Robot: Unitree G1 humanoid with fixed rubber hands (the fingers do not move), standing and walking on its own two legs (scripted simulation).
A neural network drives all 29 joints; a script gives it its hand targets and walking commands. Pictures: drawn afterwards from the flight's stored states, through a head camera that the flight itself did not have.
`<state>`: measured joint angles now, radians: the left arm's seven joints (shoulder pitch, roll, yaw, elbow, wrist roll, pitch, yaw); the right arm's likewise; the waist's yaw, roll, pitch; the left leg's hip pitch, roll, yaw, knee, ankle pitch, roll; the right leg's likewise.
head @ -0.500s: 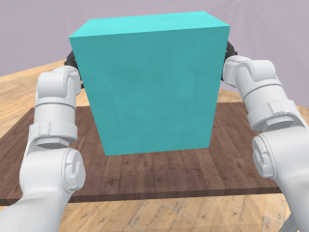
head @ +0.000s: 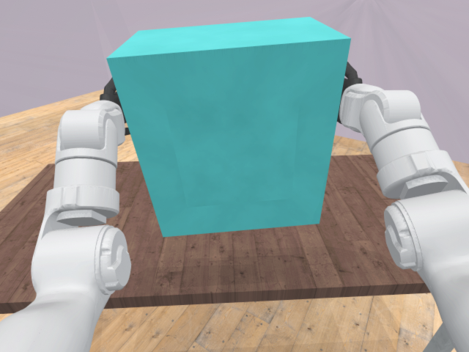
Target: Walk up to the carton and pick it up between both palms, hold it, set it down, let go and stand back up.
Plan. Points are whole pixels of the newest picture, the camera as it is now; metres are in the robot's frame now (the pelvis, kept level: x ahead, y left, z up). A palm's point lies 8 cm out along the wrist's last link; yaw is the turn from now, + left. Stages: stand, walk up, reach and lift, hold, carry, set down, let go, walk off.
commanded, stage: hold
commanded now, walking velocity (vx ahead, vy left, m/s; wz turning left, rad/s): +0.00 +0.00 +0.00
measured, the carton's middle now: (233, 131) +0.38 +0.00 +0.28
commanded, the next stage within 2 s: none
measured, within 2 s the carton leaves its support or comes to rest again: neither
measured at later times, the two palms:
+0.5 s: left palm (111, 116) +0.37 +0.19 +0.32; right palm (346, 101) +0.37 -0.18 +0.33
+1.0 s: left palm (108, 105) +0.37 +0.19 +0.34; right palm (353, 84) +0.36 -0.18 +0.36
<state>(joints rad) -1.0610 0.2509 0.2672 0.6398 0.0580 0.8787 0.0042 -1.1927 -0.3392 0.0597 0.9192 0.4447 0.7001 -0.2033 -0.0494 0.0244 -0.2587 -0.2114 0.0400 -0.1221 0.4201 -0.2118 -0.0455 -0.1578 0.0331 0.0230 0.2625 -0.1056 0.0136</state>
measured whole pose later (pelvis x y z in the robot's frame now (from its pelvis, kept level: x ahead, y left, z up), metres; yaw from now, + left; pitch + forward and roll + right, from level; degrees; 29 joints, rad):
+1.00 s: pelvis +0.01 +0.00 +0.00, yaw +0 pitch -1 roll -3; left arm -1.10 0.26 0.28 0.69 0.08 0.89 -0.01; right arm -1.26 -0.35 0.07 1.00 0.46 0.74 -0.21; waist -0.06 0.01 -0.30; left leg -0.19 0.05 -0.13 0.44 -0.24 -0.05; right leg -0.13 0.05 0.03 0.26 -0.12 0.01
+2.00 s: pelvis +0.00 +0.00 +0.00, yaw +1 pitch +1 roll -2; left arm -1.07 0.27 0.23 0.65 0.04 0.86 0.01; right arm -1.18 -0.34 0.08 0.90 0.46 0.71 -0.21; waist -0.06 0.02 -0.26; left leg -0.23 0.04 -0.14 0.43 -0.21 -0.05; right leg -0.16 0.05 0.04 0.25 -0.10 0.01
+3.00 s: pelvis +0.01 +0.00 +0.00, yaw +1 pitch +0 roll -3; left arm -1.11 0.26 0.29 0.70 0.08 0.87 -0.01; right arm -1.24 -0.34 0.08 0.97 0.46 0.73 -0.21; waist -0.06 0.02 -0.30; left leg -0.21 0.04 -0.14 0.43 -0.23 -0.05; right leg -0.14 0.05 0.05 0.26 -0.12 0.01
